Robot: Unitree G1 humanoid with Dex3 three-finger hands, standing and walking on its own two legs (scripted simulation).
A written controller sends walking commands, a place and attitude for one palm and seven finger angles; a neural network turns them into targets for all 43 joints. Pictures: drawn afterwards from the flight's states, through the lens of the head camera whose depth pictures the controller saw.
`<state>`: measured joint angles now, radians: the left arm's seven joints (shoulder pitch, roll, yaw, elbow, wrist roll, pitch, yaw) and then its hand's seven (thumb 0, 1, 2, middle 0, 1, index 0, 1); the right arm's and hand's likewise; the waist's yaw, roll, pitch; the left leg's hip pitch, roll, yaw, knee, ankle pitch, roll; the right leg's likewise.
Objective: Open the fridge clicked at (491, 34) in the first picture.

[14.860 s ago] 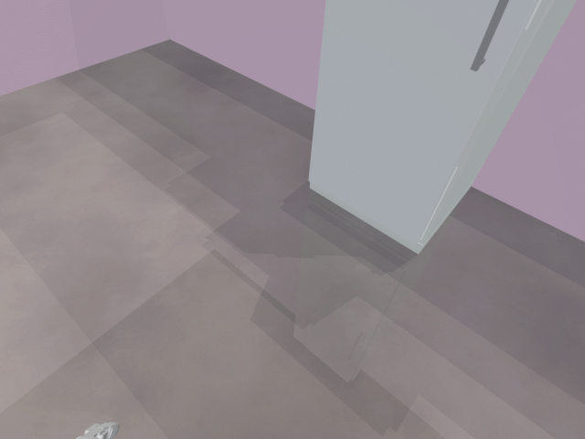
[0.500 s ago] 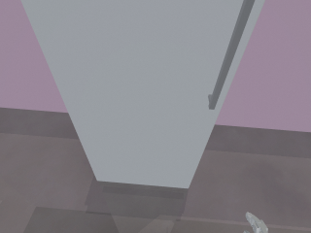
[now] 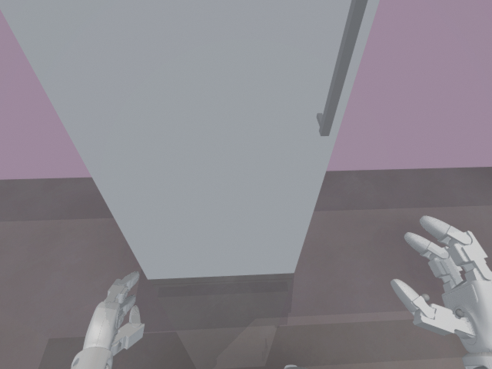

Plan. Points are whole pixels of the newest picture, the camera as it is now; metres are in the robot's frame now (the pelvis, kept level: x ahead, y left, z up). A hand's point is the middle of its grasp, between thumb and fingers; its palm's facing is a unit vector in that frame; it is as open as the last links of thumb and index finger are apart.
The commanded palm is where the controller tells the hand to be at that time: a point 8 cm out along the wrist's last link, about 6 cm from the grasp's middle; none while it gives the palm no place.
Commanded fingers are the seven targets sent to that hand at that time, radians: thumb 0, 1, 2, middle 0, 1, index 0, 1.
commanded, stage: raise the hand to about handle height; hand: right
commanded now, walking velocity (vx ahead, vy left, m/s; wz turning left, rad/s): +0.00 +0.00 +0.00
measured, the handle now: (345, 33) +0.54 -0.15 +0.29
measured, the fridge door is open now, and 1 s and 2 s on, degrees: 0 0 0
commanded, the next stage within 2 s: move the hooked fingers beside the handle in 1.46 s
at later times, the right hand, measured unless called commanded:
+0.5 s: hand (470, 221) +0.26 -0.27 +0.18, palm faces +0.01 +0.99 -0.10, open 12.9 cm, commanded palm +0.23 -0.32 +0.20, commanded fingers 0.00 0.45 -0.32 0.30 1.17 0.30 1.17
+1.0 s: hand out of the picture +0.29 -0.32 +0.30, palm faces +0.10 +0.99 -0.11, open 14.0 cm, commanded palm +0.26 -0.35 +0.28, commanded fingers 0.00 0.50 -0.30 0.30 1.20 0.30 1.20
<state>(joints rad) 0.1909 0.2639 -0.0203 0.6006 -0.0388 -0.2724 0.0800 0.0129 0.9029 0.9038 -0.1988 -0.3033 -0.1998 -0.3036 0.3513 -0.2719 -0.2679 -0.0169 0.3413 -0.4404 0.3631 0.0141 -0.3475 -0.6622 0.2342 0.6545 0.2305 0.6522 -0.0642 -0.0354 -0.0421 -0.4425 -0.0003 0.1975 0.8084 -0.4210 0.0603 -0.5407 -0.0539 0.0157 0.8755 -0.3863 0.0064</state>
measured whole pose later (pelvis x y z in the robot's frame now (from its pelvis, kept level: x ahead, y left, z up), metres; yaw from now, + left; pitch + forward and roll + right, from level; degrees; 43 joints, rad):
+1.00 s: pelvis +0.01 -0.03 +0.04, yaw +1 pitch -5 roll +1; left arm 0.19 0.25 -0.12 0.63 -0.09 -0.20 0.10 0.02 0.90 0.90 -0.20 -0.30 -0.20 -0.30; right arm -0.29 -0.57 -0.51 0.09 0.32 0.34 0.43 -0.01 0.50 -0.30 0.30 1.20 0.30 1.20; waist -0.09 -0.06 -0.01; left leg -0.09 0.03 0.13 0.41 -0.23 0.01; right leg -0.15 0.01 -0.06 0.44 -0.21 -0.04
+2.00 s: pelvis +0.03 -0.03 +0.04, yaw +3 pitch -3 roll +0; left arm 0.19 0.25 -0.10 0.61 -0.09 -0.18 0.09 0.02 0.90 0.90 -0.20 -0.30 -0.20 -0.30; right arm -0.34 -0.46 -0.42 0.09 0.31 0.34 0.37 -0.01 0.51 -0.30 0.30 1.20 0.30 1.20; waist -0.05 -0.05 -0.02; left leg -0.12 0.03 0.10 0.44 -0.27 0.01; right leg -0.16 0.00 -0.08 0.45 -0.24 -0.03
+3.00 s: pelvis +0.03 -0.01 +0.04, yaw +4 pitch -1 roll +0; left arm 0.28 0.29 -0.05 0.66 -0.10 -0.11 0.10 0.02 0.90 0.90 -0.20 -0.30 -0.20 -0.30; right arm -0.70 -0.48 -0.36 0.61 0.21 0.19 0.28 -0.01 0.50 -0.30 0.30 1.20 0.30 1.20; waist 0.02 -0.04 -0.02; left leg -0.16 -0.01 0.09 0.42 -0.25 0.04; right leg -0.19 -0.03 -0.09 0.43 -0.22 -0.01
